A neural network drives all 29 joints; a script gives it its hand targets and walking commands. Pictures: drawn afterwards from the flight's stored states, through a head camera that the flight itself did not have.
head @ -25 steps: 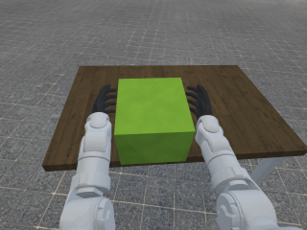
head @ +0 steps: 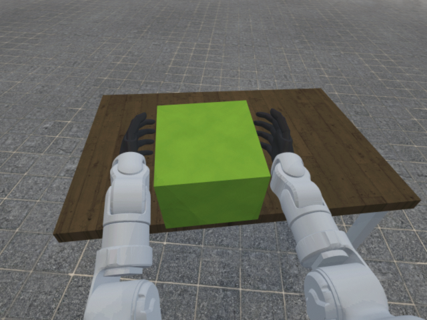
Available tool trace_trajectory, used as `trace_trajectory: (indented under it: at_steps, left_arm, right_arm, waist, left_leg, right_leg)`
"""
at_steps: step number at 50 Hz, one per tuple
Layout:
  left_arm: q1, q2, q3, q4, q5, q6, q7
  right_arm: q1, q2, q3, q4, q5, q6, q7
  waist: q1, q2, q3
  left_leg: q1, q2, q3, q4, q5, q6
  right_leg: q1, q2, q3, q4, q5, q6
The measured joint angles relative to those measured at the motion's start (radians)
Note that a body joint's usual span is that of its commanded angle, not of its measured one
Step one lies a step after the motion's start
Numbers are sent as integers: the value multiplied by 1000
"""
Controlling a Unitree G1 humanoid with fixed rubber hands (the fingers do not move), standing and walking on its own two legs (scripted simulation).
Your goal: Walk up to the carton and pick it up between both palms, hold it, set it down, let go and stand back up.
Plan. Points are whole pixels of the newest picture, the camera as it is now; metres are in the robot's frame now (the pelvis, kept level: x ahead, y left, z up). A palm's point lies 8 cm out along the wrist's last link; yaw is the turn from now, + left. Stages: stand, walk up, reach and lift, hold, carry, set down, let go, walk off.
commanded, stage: reach and lift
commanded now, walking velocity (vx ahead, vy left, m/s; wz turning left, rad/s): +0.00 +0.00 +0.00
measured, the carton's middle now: (207, 162) +0.39 +0.01 +0.11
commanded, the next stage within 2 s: hold in 0.68 s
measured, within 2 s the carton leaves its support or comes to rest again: neither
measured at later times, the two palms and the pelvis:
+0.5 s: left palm (133, 152) +0.37 +0.15 +0.16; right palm (283, 145) +0.37 -0.13 +0.17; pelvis +0.01 +0.00 +0.00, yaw +0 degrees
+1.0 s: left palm (131, 152) +0.35 +0.15 +0.18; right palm (289, 143) +0.35 -0.13 +0.19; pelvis +0.00 -0.01 +0.00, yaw +0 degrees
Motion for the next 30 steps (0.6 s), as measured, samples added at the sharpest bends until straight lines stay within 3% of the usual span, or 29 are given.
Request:
trace_trajectory:
  at_steps: [7,15,30]
  left_arm:
    - [-29,-8,37,23,23,11,-25]
    - [6,3,20,-35,4,12,-32]
    - [34,1,3,-120,9,66,-33]
  right_arm:
    - [-22,5,-13,4,-19,22,-5]
    - [5,-10,53,-67,23,31,-34]
    - [26,-16,83,-112,57,42,-36]
  waist:
    - [-7,8,14]
    - [-18,-2,14]
    - [-23,4,12]
  left_leg:
    - [9,-3,-3,-12,6,0]
    - [20,1,-7,-3,-9,-6]
    - [42,-3,-14,8,-21,-6]
  right_leg:
    - [3,-3,-2,4,-4,0]
    - [22,4,-2,-6,-8,-3]
    - [49,1,-4,-4,-17,-3]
